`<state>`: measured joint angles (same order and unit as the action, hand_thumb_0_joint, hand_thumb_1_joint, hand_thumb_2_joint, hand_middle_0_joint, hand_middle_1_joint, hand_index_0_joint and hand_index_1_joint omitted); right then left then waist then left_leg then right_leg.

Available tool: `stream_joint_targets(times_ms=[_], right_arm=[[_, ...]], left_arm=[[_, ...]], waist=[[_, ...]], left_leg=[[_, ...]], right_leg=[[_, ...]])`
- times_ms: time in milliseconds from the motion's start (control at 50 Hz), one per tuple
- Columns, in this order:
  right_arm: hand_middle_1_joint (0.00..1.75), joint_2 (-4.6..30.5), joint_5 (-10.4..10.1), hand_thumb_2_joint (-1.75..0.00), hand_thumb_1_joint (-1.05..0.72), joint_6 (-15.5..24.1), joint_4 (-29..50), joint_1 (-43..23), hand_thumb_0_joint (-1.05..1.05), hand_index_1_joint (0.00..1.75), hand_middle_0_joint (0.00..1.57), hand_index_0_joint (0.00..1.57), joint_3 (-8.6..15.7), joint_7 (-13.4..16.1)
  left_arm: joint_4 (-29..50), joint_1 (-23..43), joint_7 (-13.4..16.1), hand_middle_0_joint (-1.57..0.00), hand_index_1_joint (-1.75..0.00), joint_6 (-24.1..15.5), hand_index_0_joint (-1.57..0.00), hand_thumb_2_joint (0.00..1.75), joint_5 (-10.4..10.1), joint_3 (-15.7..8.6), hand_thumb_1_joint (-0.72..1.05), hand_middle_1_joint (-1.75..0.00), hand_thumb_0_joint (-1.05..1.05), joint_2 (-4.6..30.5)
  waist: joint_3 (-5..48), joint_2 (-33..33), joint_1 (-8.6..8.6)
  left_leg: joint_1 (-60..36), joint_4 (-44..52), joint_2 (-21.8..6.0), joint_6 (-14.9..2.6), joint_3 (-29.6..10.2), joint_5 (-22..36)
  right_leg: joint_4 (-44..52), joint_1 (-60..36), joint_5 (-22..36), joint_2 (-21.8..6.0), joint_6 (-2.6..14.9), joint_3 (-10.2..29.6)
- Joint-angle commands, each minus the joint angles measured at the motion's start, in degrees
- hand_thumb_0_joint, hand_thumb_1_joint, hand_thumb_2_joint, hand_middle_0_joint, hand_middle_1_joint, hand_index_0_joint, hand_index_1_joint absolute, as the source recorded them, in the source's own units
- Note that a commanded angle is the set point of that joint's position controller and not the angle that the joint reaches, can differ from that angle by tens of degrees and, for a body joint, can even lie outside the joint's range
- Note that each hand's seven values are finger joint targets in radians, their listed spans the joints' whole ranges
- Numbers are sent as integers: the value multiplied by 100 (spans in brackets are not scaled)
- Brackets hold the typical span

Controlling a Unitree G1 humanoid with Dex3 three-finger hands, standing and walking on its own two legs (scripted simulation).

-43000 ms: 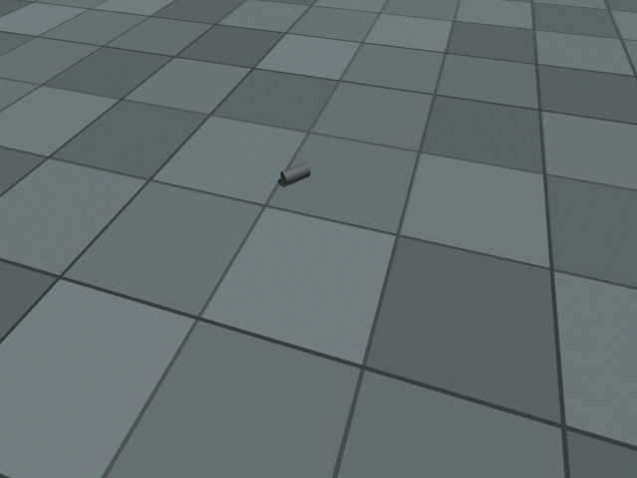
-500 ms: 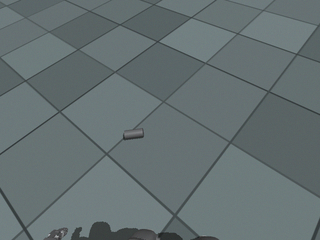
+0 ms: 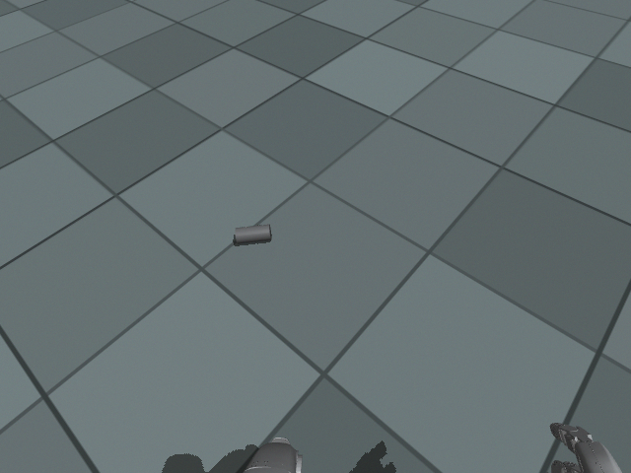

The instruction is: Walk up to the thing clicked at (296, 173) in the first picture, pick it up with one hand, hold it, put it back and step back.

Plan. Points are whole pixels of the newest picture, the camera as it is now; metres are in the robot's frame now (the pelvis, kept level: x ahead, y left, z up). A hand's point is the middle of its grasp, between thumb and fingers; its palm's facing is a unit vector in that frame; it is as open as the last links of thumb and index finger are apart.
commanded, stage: step back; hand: left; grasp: from above
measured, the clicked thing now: (253, 234) +1.04 +0.34 -0.72
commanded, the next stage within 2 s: stand in 1.06 s
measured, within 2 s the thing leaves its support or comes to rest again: neither
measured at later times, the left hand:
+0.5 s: hand out of the picture +0.05 +0.29 -0.12, palm faces +0.04 -0.92 -0.40, open 7.4 cm
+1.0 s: hand out of the picture +0.09 +0.29 -0.14, palm faces +0.12 -0.93 -0.36, open 7.4 cm
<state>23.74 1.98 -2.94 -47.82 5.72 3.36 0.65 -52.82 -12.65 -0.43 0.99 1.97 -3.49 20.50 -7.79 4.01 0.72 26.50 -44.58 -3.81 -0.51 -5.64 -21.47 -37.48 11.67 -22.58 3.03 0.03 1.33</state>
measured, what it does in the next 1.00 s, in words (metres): steps on the spot: left foot, then right foot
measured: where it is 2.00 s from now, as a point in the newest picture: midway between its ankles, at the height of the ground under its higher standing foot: outside the picture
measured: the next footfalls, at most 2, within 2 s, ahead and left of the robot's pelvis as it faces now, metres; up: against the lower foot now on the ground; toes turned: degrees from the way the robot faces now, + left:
left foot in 0.24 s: +0.01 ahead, +0.14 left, +0.00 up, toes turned +0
right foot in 0.54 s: +0.10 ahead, -0.11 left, +0.00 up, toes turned +3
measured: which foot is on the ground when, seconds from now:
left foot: up 0.00-0.22, down 0.24-0.58, up 0.60-0.86, down 0.88-1.00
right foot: down 0.00-0.28, up 0.30-0.52, down 0.54-1.00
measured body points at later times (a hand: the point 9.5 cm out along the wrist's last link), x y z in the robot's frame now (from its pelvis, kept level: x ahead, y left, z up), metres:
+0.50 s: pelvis -0.01 +0.00 +0.02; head +0.00 +0.01 +0.47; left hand +0.04 +0.34 -0.10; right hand +0.04 -0.30 -0.10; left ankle -0.03 +0.14 -0.72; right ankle +0.03 -0.11 -0.69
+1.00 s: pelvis +0.02 +0.02 +0.01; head +0.05 +0.03 +0.46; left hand +0.09 +0.34 -0.11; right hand +0.12 -0.28 -0.12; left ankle +0.02 +0.15 -0.72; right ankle +0.06 -0.11 -0.72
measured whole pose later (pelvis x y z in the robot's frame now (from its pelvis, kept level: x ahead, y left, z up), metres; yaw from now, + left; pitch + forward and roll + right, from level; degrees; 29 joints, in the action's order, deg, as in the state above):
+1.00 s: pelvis +0.02 +0.02 +0.01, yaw +6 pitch -2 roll +0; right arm 19.9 1.9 -0.3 -60.4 9.7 1.8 -0.4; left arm -58.2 -6.5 -0.1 -0.6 -0.1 -2.3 21.5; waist -4.9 -0.4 0.7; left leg 14.6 -34.7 -0.6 0.3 -0.8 -18.0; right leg -34.0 15.4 -16.5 -2.4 -0.4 -2.5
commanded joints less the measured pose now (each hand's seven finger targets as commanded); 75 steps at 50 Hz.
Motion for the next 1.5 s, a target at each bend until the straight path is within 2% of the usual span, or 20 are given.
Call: stream_joint_targets(times_ms=[0, 40, 140, 220, 240, 260, 300, 360, 420, 500, 520, 560, 600, 660, 800, 860, 920, 1000, 1160, 1480], right_arm=[[30, 1285, -87, -90, -90, 102, 201, -42, 0, 30, 20, 20, 374, -5], [30, 959, -122, -90, -90, 171, -9, 239, 0, 30, 20, 20, 256, -41], [30, 904, -5, -90, -90, 330, -40, 157, 0, 30, 20, 20, 200, -145], [30, 875, 37, -90, -90, 500, -351, 669, 0, 30, 20, 20, 325, -143], [30, 980, 75, -90, -90, 551, -433, 956, 0, 30, 20, 20, 400, -108], [30, 1472, 100, -90, -90, 584, -438, 1165, 0, 30, 20, 20, 528, -91], [30, 1889, 15, -90, -90, 546, -407, 1087, 0, 30, 20, 20, 612, -122], [30, 1225, 41, -90, -90, 590, -276, 730, 0, 30, 20, 20, 412, -109], [30, 1307, 5, -90, -90, 594, -349, 971, 0, 30, 20, 20, 435, -118], [30, 984, -101, -90, -90, 437, -211, 412, 0, 30, 20, 20, 247, -87], [30, 681, -162, -90, -90, 409, -179, 442, 0, 30, 20, 20, 137, -69], [30, 284, -192, -90, -90, 386, -93, 645, 0, 30, 20, 20, -22, 8], [30, 905, -123, -90, -90, 288, -448, 1015, 0, 30, 20, 20, 197, 72], [30, 892, -112, -90, -90, 307, -663, 985, 0, 30, 20, 20, 156, 26], [30, 724, -39, -90, -90, 343, -830, 883, 0, 30, 20, 20, 120, -29], [30, 807, 25, -90, -90, 424, -969, 935, 0, 30, 20, 20, 198, 18], [30, 1297, -26, -90, -90, 449, -768, -92, 0, 30, 20, 20, 189, -4], [30, 835, -68, -90, -90, 445, -883, -97, 0, 30, 20, 20, 54, 4], [30, 883, -160, -90, -90, 581, -1133, -210, 0, 30, 20, 20, 9, -9], [30, 758, -164, -90, -90, 489, -1288, -536, 0, 30, 20, 20, -46, -64]], left_arm=[[701, 965, 178, -20, -30, -245, -20, 90, 96, -526, 90, -30, 0, 1995], [556, 832, 185, -20, -30, -316, -20, 90, 51, -441, 90, -30, 0, 1582], [321, 55, 106, -20, -30, -365, -20, 90, 107, -534, 90, -30, 0, 1782], [375, 125, 51, -20, -30, -234, -20, 90, 23, -353, 90, -30, 0, 1537], [396, -16, 59, -20, -30, -226, -20, 90, 10, -263, 90, -30, 0, 1216], [493, 81, 43, -20, -30, -249, -20, 90, -74, -164, 90, -30, 0, 862], [469, 684, 99, -20, -30, -289, -20, 90, -35, -373, 90, -30, 0, 1619], [323, 236, 2, -20, -30, -347, -20, 90, -79, -310, 90, -30, 0, 1408], [320, 388, -39, -20, -30, -358, -20, 90, -66, -324, 90, -30, 0, 1256], [28, -105, 66, -20, -30, -436, -20, 90, -86, -321, 90, -30, 0, 1090], [-92, -305, 112, -20, -30, -448, -20, 90, -77, -367, 90, -30, 0, 1189], [-1, -292, 184, -20, -30, -482, -20, 90, 43, -493, 90, -30, 0, 1811], [245, 623, 141, -20, -30, -449, -20, 90, 25, -466, 90, -30, 0, 1893], [230, 704, 147, -20, -30, -487, -20, 90, -33, -357, 90, -30, 0, 1571], [117, 864, 136, -20, -30, -438, -20, 90, -65, -340, 90, -30, 0, 1537], [145, 977, 124, -20, -30, -339, -20, 90, -125, -195, 90, -30, 0, 1269], [-122, 879, 138, -20, -30, -274, -20, 90, -247, -153, 90, -30, 0, 1117], [-318, 726, 133, -20, -30, -397, -20, 90, -190, -168, 90, -30, 0, 1372], [-681, 898, 85, -20, -30, -316, -20, 90, -206, 82, 90, -30, 0, 1145], [-918, 978, 77, -20, -30, -352, -20, 90, -141, 154, 90, -30, 0, 1180]], waist=[[-163, -1081, -51], [26, -930, -124], [229, -1668, 323], [711, -1223, -17], [1029, -625, -96], [1071, 707, -186], [314, 315, -336], [220, 202, -73], [334, 564, -267], [739, 461, 179], [870, 142, 322], [1082, -1340, 294], [641, -1005, 17], [427, -955, -8], [857, -1411, -1], [1046, -853, -188], [852, 355, 126], [1179, -146, 78], [1194, -153, -13], [915, -349, -58]], left_leg=[[-435, -1421, 306, 61, -534, -544], [-43, -1255, 681, 111, -348, -85], [225, 235, 449, 206, 73, -599], [-1711, 2416, 669, -10, 508, 109], [-2615, 2614, 286, -121, -239, 186], [-3097, 3046, -964, -649, -2368, -571], [-1763, 3239, -1655, -1558, -3153, -1807], [-2045, 2816, -820, -1067, -1535, -159], [-1818, 2655, -816, -1073, -1319, 770], [-906, 1490, -378, -686, -336, 1707], [-431, 1073, -169, -428, -283, 1349], [491, -334, 799, -28, -172, -855], [-361, -954, 334, 14, -197, -1349], [-235, -795, 317, -3, -338, -761], [-1016, 754, 309, 68, 522, -229], [-1887, 2028, 182, -7, 265, 1266], [-609, 2366, -1020, -822, -1124, 805], [-1112, 1742, -233, -162, -62, 1941], [-2047, 2370, -460, -104, -145, 3179], [-2071, 2957, -340, 4, 65, 1834]], right_leg=[[2420, 2232, -1986, -2289, 1265, 2717], [1903, 1103, -579, -1443, 898, 1359], [1975, -119, -1567, -1608, 959, 1657], [825, 301, 191, -1363, 729, 819], [-138, 836, 616, -1130, 510, 504], [-1377, 2144, -299, -294, 174, -238], [-1799, 2128, -1005, -618, 201, 226], [-1251, 2104, -468, -677, 177, 90], [-597, 1456, -296, -486, 80, -247], [1095, -370, 977, -158, 109, -583], [1203, -1061, 1342, -294, 135, -287], [2110, -1323, 765, -2159, 741, 2368], [2286, 313, -759, -2654, 1398, 2715], [2064, 244, 362, -1999, 1016, 1558], [1409, 185, 1806, -1763, 858, 650], [562, 560, 1949, -1387, 464, 268], [200, -108, -222, -481, 112, -211], [943, -579, 2161, -1044, 271, 301], [1349, -704, 2590, -1001, 127, 68], [2117, -669, 1928, -1109, 43, 180]])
